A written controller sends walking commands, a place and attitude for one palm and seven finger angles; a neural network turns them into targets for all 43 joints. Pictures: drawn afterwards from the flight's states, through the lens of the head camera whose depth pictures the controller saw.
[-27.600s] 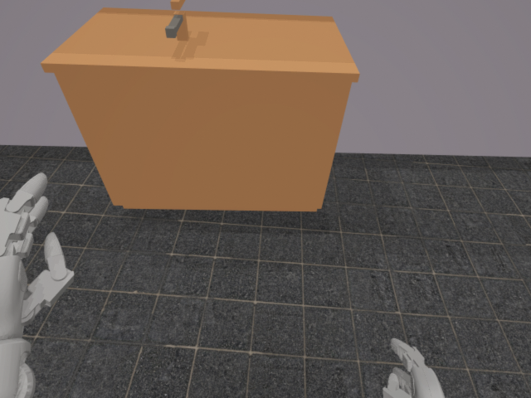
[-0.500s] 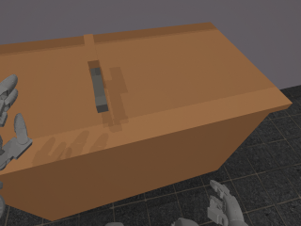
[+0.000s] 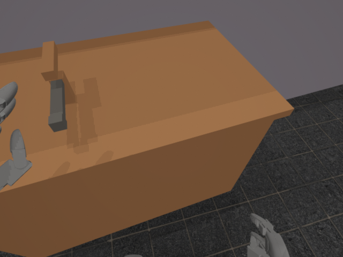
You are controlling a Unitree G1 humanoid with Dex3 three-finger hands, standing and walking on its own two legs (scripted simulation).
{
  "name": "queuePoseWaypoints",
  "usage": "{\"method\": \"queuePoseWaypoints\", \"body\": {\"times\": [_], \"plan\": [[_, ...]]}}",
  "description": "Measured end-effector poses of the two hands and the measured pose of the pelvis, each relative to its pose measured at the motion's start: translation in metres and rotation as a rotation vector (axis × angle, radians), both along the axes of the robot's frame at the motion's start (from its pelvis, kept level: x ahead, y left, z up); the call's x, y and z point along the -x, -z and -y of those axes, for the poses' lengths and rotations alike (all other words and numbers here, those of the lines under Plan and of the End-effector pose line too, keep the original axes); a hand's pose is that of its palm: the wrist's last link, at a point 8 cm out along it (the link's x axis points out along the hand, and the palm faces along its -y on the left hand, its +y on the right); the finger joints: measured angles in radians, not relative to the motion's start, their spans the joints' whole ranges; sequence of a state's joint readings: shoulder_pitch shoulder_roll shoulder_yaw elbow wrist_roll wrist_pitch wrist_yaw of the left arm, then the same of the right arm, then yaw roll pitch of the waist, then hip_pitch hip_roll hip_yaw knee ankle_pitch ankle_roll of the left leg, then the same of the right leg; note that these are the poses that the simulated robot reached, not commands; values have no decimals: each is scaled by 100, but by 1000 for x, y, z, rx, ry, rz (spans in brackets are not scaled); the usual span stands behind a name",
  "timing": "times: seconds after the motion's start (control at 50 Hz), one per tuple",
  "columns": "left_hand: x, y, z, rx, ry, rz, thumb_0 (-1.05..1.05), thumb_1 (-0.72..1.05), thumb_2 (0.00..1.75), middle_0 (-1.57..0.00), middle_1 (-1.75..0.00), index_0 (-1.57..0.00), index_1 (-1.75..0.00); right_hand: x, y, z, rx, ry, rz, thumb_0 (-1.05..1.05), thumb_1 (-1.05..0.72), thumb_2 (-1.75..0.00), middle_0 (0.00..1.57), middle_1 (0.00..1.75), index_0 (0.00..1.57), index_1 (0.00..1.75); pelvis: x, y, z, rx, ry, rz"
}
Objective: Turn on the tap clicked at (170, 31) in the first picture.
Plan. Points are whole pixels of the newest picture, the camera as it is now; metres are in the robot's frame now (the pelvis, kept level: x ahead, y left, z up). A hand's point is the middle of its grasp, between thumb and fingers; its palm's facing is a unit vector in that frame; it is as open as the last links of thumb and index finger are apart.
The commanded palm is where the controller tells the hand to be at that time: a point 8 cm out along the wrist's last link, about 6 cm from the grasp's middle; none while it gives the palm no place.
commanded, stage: shuffle to correct the standing spot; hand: left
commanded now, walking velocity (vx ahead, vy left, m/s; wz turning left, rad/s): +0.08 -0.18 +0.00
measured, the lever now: (57, 122) +0.36 +0.28 +0.12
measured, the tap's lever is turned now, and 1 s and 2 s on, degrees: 0 0 0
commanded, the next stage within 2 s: come to a stop and stand still in 0.26 s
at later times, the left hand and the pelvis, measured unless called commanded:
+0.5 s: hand (89, 156) +0.23 +0.14 +0.20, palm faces +0.41 -0.74 -0.54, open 7.4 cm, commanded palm +0.18 +0.18 +0.19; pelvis +0.02 -0.11 +0.00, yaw +1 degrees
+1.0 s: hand (70, 151) +0.23 +0.16 +0.22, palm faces +0.46 -0.68 -0.57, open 7.4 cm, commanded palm +0.15 +0.17 +0.19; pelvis +0.01 -0.12 +0.01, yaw +3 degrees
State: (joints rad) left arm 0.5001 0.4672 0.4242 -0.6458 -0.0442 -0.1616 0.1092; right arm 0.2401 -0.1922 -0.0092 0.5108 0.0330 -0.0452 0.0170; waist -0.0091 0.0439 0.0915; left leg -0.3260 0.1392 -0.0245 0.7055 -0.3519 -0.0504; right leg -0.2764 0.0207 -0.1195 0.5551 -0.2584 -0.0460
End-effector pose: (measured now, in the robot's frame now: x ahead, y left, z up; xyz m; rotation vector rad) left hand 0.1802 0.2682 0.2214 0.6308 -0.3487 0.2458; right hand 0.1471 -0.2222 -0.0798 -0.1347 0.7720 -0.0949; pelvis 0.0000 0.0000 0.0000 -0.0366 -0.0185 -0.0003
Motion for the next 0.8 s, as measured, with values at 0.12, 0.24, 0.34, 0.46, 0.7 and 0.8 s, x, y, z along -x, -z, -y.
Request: {"method": "queuePoseWaypoints", "body": {"times": [0.12, 0.24, 0.34, 0.46, 0.7, 0.8], "plan": [[2, 14, 3, 86, -115, -62, 1, 88, 90, -21, -30, -22, -31, -7, 1, 29, -7, 22, -44, 1, -90, -90, 20, 30, 20, 30, -6, -9, 25, -32, -6, 9], [-2, 39, 18, 227, -168, -80, 1, 89, 90, -21, -30, -21, -31, -19, -16, 52, 68, -15, -17, 1, -90, -90, 20, 30, 20, 30, -14, -12, 44, -51, -12, 1], [-15, 35, 49, 224, -79, 4, 2, 89, 90, -21, -30, -21, -31, -36, -15, 64, 71, -13, 35, 1, -90, -90, 20, 30, 20, 30, -12, -1, 60, -78, -3, 35], [-16, 2, 80, 55, -83, -1, 2, 89, 90, -21, -30, -21, -31, -50, -10, 73, -31, -51, 51, 1, -90, -90, 20, 30, 20, 30, -19, -5, 93, -49, -20, 16], [-13, 29, 114, 160, -220, -130, 1, 88, 90, -21, -30, -21, -31, -38, -4, 136, -2, -32, -28, 1, -90, -90, 20, 30, 20, 30, -28, -20, 135, -87, -37, 9], [-18, 19, 126, 155, -164, -85, 1, 88, 90, -21, -30, -22, -31, -35, -16, 156, 64, -12, -22, 1, -90, -90, 20, 30, 20, 30, -23, -23, 138, -102, -56, -1]]}}
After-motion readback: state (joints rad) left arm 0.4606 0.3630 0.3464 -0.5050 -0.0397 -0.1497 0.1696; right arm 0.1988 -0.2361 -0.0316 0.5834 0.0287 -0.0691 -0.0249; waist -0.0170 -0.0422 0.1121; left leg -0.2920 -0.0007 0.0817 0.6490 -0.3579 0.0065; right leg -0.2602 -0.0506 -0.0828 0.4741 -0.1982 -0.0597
